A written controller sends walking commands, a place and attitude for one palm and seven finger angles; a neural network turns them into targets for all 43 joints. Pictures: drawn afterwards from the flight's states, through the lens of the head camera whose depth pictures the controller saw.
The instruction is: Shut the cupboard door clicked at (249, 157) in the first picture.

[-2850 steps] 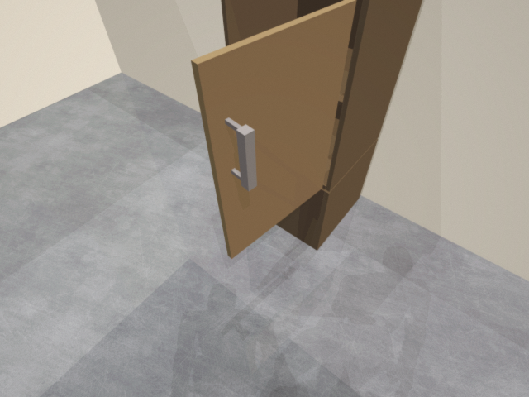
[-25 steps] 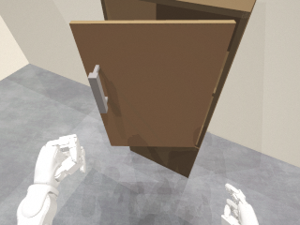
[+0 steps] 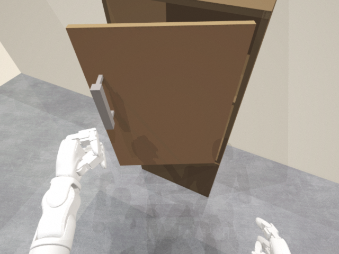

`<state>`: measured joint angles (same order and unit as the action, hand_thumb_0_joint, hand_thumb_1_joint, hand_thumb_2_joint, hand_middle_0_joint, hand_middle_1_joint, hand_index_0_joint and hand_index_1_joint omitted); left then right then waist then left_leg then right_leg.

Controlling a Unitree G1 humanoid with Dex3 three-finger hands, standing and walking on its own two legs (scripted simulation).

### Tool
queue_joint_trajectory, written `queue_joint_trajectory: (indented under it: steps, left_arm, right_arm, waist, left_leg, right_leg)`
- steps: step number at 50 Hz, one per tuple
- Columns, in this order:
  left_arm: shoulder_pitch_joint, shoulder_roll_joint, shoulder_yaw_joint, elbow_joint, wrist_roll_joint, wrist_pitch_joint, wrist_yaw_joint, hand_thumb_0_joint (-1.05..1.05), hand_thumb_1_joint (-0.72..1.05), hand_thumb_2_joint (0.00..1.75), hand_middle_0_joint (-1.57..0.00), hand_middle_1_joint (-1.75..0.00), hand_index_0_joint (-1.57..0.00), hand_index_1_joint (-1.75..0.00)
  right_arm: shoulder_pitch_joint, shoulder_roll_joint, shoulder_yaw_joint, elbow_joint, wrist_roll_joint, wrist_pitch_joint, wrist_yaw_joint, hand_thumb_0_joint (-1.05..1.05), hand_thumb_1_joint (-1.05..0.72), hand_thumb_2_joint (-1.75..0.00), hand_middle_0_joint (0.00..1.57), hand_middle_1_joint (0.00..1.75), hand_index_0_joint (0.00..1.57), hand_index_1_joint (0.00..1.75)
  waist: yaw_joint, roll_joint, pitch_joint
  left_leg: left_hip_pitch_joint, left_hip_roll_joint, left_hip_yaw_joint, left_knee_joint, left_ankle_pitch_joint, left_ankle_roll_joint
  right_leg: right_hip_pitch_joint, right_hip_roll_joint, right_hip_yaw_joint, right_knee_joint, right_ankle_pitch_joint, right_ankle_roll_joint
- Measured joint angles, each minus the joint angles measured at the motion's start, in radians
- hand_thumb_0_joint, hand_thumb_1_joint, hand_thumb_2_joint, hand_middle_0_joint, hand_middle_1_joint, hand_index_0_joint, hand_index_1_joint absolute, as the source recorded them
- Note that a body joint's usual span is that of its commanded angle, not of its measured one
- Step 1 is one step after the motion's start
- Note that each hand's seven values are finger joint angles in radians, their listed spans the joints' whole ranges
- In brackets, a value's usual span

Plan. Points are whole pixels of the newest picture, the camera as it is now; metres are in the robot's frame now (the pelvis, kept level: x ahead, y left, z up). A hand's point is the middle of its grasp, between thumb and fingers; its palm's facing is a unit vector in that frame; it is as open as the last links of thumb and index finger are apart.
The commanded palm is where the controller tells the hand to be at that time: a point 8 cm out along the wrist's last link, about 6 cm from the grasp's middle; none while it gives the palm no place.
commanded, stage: bring the fist close to the handle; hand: left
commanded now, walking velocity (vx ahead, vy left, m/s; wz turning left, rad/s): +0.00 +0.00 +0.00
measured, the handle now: (105, 103) +0.48 +0.21 +0.09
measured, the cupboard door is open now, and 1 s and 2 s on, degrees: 27 27 15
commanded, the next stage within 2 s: push the door shut along its arc in 0.76 s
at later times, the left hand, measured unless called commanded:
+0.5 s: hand (111, 128) +0.38 +0.17 +0.09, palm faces +0.07 -1.00 -0.02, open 3.1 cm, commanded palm +0.34 +0.22 +0.09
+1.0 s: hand (111, 129) +0.38 +0.17 +0.09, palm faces +0.04 -1.00 -0.02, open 3.1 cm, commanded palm +0.36 +0.22 +0.09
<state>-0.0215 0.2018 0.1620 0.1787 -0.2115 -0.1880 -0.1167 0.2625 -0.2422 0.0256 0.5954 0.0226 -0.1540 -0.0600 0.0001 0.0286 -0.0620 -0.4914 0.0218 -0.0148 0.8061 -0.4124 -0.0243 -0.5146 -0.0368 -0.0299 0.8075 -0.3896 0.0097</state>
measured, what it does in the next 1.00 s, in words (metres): stands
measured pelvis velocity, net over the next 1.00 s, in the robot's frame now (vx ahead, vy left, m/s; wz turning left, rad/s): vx -0.01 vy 0.00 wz -0.01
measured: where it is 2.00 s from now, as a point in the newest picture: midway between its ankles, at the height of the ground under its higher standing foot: outside the picture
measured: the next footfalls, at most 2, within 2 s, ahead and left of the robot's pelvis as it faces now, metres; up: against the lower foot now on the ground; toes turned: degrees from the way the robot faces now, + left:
none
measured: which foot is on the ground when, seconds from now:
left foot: down 0.00-1.00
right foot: down 0.00-1.00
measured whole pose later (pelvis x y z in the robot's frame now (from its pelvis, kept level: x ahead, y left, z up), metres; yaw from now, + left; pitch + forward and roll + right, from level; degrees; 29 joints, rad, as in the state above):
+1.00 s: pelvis -0.01 +0.00 +0.00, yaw -1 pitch +8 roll +0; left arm -0.39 0.23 0.20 0.61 -0.18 -0.28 -0.12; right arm 0.27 -0.24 0.02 0.62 0.03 -0.07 -0.05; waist -0.03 0.02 -0.07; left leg -0.54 0.03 0.00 0.80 -0.39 -0.02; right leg -0.57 -0.03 -0.02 0.80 -0.36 0.01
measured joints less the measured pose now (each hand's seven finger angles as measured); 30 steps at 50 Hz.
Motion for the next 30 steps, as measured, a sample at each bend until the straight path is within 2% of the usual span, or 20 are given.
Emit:
queue_joint_trajectory:
  steps: [10,21,30]
  left_arm:
    - [-0.162,0.009,0.005,0.155,0.006,-0.018,0.0,0.01,0.9,0.9,-1.3,-1.5,-1.3,-1.5]
    - [-0.326,0.029,0.048,0.354,0.029,-0.051,0.017,0.01,0.9,0.9,-1.3,-1.5,-1.3,-1.5]
    - [-0.312,0.024,0.064,0.37,0.017,-0.077,-0.001,0.01,0.9,0.9,-1.3,-1.5,-1.3,-1.5]
  right_arm:
    - [-0.005,-0.007,-0.006,0.02,0.004,0.017,-0.001,0.01,-0.9,-0.9,0.2,0.3,0.2,0.3]
    - [0.005,-0.006,-0.009,0.033,0.001,0.059,0.005,0.01,-0.9,-0.9,0.2,0.3,0.2,0.3]
    - [0.042,-0.013,-0.022,0.034,0.004,0.085,0.014,0.01,-0.9,-0.9,0.2,0.3,0.2,0.3]
  waist:
    - [-0.004,0.003,0.001]
    - [-0.025,-0.007,0.001]
    - [-0.026,-0.002,-0.008]
  left_leg:
    - [-0.016,0.001,-0.005,-0.002,0.008,-0.003]
    - [-0.037,0.008,0.005,-0.007,0.015,-0.006]
    - [-0.035,0.01,0.017,-0.02,0.017,-0.002]
  right_leg:
    - [-0.014,0.002,-0.004,-0.003,0.007,-0.003]
    - [-0.042,0.009,0.005,-0.003,0.016,-0.007]
    - [-0.046,0.011,0.017,-0.014,0.022,-0.003]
